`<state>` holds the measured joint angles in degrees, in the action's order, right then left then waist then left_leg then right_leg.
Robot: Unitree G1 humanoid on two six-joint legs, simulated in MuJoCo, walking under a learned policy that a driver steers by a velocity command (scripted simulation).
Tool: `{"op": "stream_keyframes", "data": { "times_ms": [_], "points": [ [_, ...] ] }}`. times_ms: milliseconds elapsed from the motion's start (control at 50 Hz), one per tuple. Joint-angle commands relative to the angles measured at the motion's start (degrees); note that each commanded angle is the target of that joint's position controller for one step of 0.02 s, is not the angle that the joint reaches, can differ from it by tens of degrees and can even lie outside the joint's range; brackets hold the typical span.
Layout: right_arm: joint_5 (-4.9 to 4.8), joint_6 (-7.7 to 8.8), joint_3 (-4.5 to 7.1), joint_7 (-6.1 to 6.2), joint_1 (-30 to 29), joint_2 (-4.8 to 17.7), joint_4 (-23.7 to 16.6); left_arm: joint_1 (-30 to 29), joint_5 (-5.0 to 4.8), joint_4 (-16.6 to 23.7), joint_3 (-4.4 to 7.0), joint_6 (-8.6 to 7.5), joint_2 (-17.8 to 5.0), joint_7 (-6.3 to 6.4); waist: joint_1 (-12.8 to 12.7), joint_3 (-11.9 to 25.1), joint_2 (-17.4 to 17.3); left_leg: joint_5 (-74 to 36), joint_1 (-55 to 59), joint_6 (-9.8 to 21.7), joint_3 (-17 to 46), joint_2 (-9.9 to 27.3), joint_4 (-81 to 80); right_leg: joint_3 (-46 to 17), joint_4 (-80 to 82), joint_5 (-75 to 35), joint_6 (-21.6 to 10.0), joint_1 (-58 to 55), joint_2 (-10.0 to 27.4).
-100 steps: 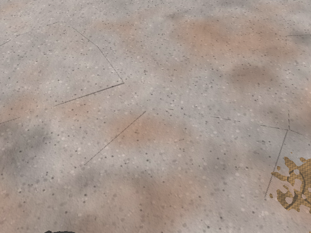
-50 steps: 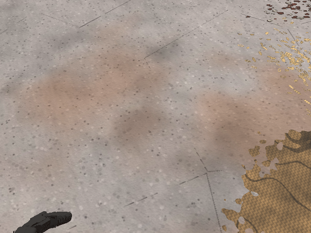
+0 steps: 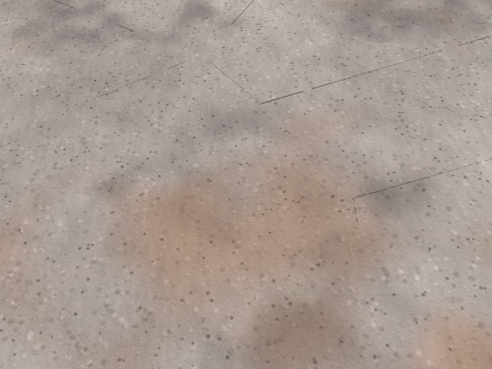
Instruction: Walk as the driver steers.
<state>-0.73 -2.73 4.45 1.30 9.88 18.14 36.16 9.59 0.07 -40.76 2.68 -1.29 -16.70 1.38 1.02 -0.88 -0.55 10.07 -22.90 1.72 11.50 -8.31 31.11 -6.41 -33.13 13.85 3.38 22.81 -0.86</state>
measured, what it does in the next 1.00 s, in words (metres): steps on the spot, turning left: right foot, then left foot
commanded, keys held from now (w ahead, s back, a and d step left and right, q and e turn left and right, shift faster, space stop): q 0.74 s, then w+q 0.22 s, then w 0.04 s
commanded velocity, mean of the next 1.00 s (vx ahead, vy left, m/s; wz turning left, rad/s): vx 0.06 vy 0.00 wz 0.59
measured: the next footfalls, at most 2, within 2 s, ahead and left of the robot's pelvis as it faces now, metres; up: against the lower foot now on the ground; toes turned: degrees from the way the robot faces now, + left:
right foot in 0.02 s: +0.09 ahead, -0.14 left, +0.00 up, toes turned +6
left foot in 0.42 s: +0.03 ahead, +0.12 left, +0.00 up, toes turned +17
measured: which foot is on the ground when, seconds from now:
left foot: down 0.00-0.02, up 0.04-0.40, down 0.42-0.86, up 0.88-1.00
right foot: up 0.00-0.00, down 0.02-0.42, up 0.44-0.84, down 0.86-1.00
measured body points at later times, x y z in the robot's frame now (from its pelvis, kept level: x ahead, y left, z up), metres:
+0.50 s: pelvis +0.01 +0.02 +0.00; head +0.04 +0.05 +0.45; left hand +0.06 +0.33 -0.11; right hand +0.26 -0.20 -0.07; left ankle -0.01 +0.11 -0.73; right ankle +0.03 -0.14 -0.68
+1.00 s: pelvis +0.05 +0.01 +0.01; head +0.07 +0.00 +0.46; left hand -0.03 +0.31 -0.08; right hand +0.34 -0.13 -0.08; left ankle -0.02 +0.13 -0.66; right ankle +0.09 -0.10 -0.73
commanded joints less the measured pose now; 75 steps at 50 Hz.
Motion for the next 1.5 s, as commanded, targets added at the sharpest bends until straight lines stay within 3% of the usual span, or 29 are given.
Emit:
{"op": "stream_keyframes", "data": {
  "times_ms": [20, 40, 60, 80, 120, 240, 380, 420, 440, 460, 480, 520, 740, 840, 860, 880, 900, 940, 1000, 1080, 1140, 1200, 1260, 1280, 1300, 1320, 1340, 1380, 1500],
  "points": [
    [-0.01, 0.21, 0.87, 0.16, 0.78, 3.7, -4.32, 4.39, 1.07, 3.39, 3.42, -1.34, -10.94, 0.22, -1.19, 9.28, 1.23, 11.63, -0.72, 2.86, 8.76, 6.97, 5.88, -9.2, 13.45, -8.47, -6.18, -15.35, 13.29],
    [-0.31, 0.78, 1.04, -0.07, 0.81, 3.92, -6.42, 3.12, 2.89, 2.79, 4.36, -0.44, -14.42, 0.26, 0.93, 5.48, 18.27, 24.69, -12.17, -0.41, -3.4, -1.38, 16.44, -22.56, 16.23, -18.39, -15.56, -15.03, 22.57],
    [0.72, 1.39, 2.44, -0.2, 1.82, 8.84, -5.3, 1.83, 2.86, 4.2, 3.75, -0.49, -11.21, 0.33, -0.32, 5.93, 14.61, 25.23, -13.59, -2.77, -2.93, 2.97, 29.23, -24.01, 15.71, -20.26, -19.02, -14.25, 25.05],
    [0.0, 1.14, 3.29, -0.29, 2.43, 10.33, -3.8, -0.13, 2.25, 4.95, 2.96, -0.44, -8.29, 0.65, 0.03, 5.52, 9.82, 21.66, -13.29, -3.68, -2.98, 3.9, 34.08, -17.69, 14.26, -20.59, -17.15, -13.56, 21.8],
    [-0.07, -0.3, 3.07, 0.2, 3.73, 8.08, -2.19, -2.8, 0.61, 5.41, 2.42, -0.1, -6.44, 0.98, 0.3, 3.84, 7.27, 16.1, -14.67, -5.9, -4.53, 5.05, 38.89, -8.98, 12.76, -20.69, -13.75, -14.18, 16.72],
    [-0.62, -0.6, 1.23, -0.78, -2.54, 3.22, -5.75, 0.34, 0.86, 4.13, 3.4, 1.6, -8.45, 1.62, -3.45, 4.98, 11.18, 12.73, -11.3, -7.85, -10.15, 8.57, 24.92, -0.2, 12.98, -24.13, -15.24, -19.34, 16.16],
    [-0.53, -1.16, 1.94, -2.41, 0.41, 4.12, -5.83, -1.94, -1.42, 3.18, 4.71, 1.55, -11.0, 0.26, -1.46, 5.38, 11.62, 6.1, 3.68, -2.87, -15.61, 8.15, 1.78, 4.09, 8.81, -22.74, -13.14, -16.26, 18.49],
    [-0.31, -0.98, 3.18, -1.83, 4.8, 6.55, -4.48, 1.66, -1.37, 1.26, 4.08, 1.19, -7.99, -0.04, -0.13, 6.41, 4.39, -8.08, 16.92, 1.21, -11.23, 8.6, -9.14, 10.04, -1.4, -11.93, -6.47, -7.88, 14.54],
    [0.12, -0.63, 4.83, -0.74, 6.45, 14.12, -5.67, 1.3, 2.0, 3.58, 2.52, 1.07, -3.59, -0.4, -1.45, 7.27, -15.14, -31.74, 27.39, 8.17, 10.49, 24.62, -8.88, 15.44, -19.91, 16.11, -0.12, 9.35, 7.0],
    [2.15, 0.65, 4.33, -1.31, 6.49, 14.17, -6.46, -4.5, 1.71, 5.73, 2.88, 0.86, -5.34, 0.17, 2.26, 8.77, -15.54, -34.99, 22.89, 19.07, 18.82, 31.24, -9.86, 6.85, -31.36, 26.36, 1.44, 16.07, 1.45],
    [2.46, 1.78, 3.66, -1.58, 5.69, 11.93, -5.97, -6.05, 0.54, 5.61, 3.57, 1.02, -7.52, 0.47, 2.7, 7.93, -9.82, -30.05, 21.27, 18.37, 14.47, 28.37, -10.78, 3.41, -35.94, 23.34, 1.05, 16.41, 2.7],
    [0.57, 2.29, 2.76, -0.88, 0.53, 8.84, -5.58, -4.85, 0.39, 4.06, 4.02, 1.33, -7.61, 1.18, -0.11, 5.47, -6.04, -22.55, 19.14, 12.3, 7.94, 22.14, -10.35, 2.17, -33.76, 14.47, 0.57, 16.68, 3.82],
    [0.28, 0.72, 2.84, 0.43, -1.08, 9.89, -5.32, -5.31, -0.29, 4.22, 3.15, 0.62, -5.28, -0.19, 0.12, 5.64, -8.7, -11.28, 12.63, 11.48, 12.94, 17.94, -9.68, 1.54, -10.61, 7.17, 1.49, 3.32, -0.93],
    [-0.78, 0.64, 2.11, 0.01, -2.39, 8.59, -5.16, -0.67, -1.48, 3.63, 3.72, -1.18, -5.31, -1.44, -2.95, 3.8, -8.65, 21.05, 3.91, 9.1, 18.25, 13.3, -10.76, 3.45, 7.77, 1.82, -2.54, -11.01, -1.68],
    [-0.72, 0.91, 1.52, 0.17, -1.9, 6.68, -5.12, 2.38, -1.21, 2.88, 4.26, -1.55, -6.59, -1.18, -4.22, 4.16, -6.13, 24.85, -1.97, 6.48, 15.97, 10.73, -6.58, 1.15, 11.18, 1.55, -4.42, -18.86, 1.96],
    [-0.13, 1.16, 0.24, 0.15, -0.1, 2.16, -5.03, 7.9, -0.09, 2.26, 4.76, -1.68, -9.49, -0.81, -4.82, 7.47, 3.93, 28.79, -9.41, 2.56, 7.15, 4.98, 10.34, -10.84, 14.66, 10.54, -8.25, -27.28, 13.98],
    [-1.04, 2.07, 1.03, 0.2, -2.19, 4.45, -8.1, 9.7, 1.93, 1.21, 5.72, -2.21, -14.28, -1.56, -4.22, 1.65, 14.24, 25.39, -22.25, 1.12, 0.07, 0.86, 20.68, -30.23, 21.95, 24.01, -15.47, -23.11, 22.97],
    [-0.34, 2.72, 2.6, 0.0, -1.79, 9.49, -6.45, 2.55, 0.47, 3.03, 4.27, -3.18, -8.61, -0.89, -1.91, -3.97, 10.67, 15.52, -25.41, -0.8, -0.56, 7.25, 29.81, -23.89, 23.03, 25.61, -14.83, -19.64, 20.43],
    [0.07, 3.22, 1.88, -0.85, -0.91, 5.55, -4.79, 4.43, -0.03, 2.46, 3.11, -3.3, -6.28, 0.14, -2.99, -3.17, 7.79, 6.43, -24.31, -3.01, -3.11, 8.65, 34.08, -12.31, 23.85, 13.66, -12.11, -20.03, 15.62],
    [0.11, 4.35, 0.62, -1.32, -3.74, 2.01, -5.13, 6.9, 0.59, 0.82, 2.78, -3.5, -5.99, -0.19, -4.11, -4.07, 6.76, 1.13, -20.94, -4.69, -5.73, 9.0, 25.33, -1.86, 23.82, -7.87, -13.51, -18.97, 13.36],
    [0.84, 4.63, -0.65, -2.11, -6.26, -0.65, -5.64, 6.52, -0.54, -0.31, 3.31, -2.46, -8.52, -0.41, -4.48, -2.25, 8.24, -1.28, -10.12, -5.35, -11.11, 10.13, 12.38, 4.41, 21.16, -21.33, -12.78, -15.67, 11.77],
    [0.06, 4.6, -0.09, -2.8, -6.89, 1.21, -5.79, 9.27, -1.47, -2.04, 3.8, -1.77, -10.67, -0.77, -4.73, -0.73, 9.3, -1.92, -3.16, -3.62, -12.57, 8.55, 5.36, 3.53, 17.6, -26.0, -12.46, -16.46, 13.79],
    [0.63, 4.78, 1.74, -2.28, 2.3, 4.77, -2.74, 8.44, -2.11, -2.82, 3.03, -2.07, -8.62, -0.87, 1.02, 4.47, 6.14, -12.67, 13.2, 1.18, -12.77, 6.48, -7.71, 5.75, 5.37, -34.14, -8.55, -15.99, 11.07],
    [1.34, 4.67, 2.44, -1.49, 7.71, 8.05, -2.17, 9.59, -0.52, -2.2, 1.92, -2.62, -6.07, -0.95, 2.79, 10.59, 1.3, -31.1, 25.93, 3.4, -5.76, 13.73, -5.51, 8.18, -4.23, -22.44, -5.1, -9.38, 8.03],
    [2.88, 4.06, 2.1, -0.74, 8.94, 11.08, -2.47, 15.14, 2.06, -1.3, -0.47, -2.9, -0.52, -1.43, -0.26, 18.26, -13.92, -52.1, 40.85, 14.03, 12.31, 29.84, -1.6, 8.55, -21.6, 19.22, -0.48, 5.07, 2.25],
    [1.81, 3.71, 1.12, -1.19, 10.01, 6.83, -1.07, 15.93, 0.36, -3.18, 0.35, -2.14, -4.15, -1.42, 1.29, 23.88, -12.63, -40.32, 35.82, 18.35, 17.12, 31.56, -5.88, 1.98, -28.57, 25.63, 0.73, 3.9, 2.53],
    [1.22, 3.7, 0.42, -1.61, 6.51, 4.8, -1.23, 11.64, -1.14, -2.48, 1.3, -1.22, -7.49, -1.27, 1.45, 16.48, -9.01, -32.16, 30.21, 16.18, 11.61, 27.7, -7.94, 2.33, -31.92, 24.25, 0.98, 6.54, 4.11],
    [0.91, 4.04, -0.68, -1.87, -0.53, 2.24, -0.98, 7.62, -0.45, -2.49, 1.22, 0.36, -6.27, -0.23, -0.47, 8.49, -4.96, -23.76, 19.94, 12.06, 5.18, 23.08, -10.49, 2.63, -27.9, 19.51, 1.1, 6.9, 6.21],
    [1.98, 4.08, -0.55, -1.38, -5.75, 2.4, 1.4, 8.58, 0.35, -3.63, 0.35, 2.29, -3.3, 0.98, -2.87, 6.32, -7.45, -11.45, 6.55, 11.21, -1.07, 19.13, -14.02, 5.07, -7.62, 7.14, 1.25, -9.3, 4.65]
  ]
}}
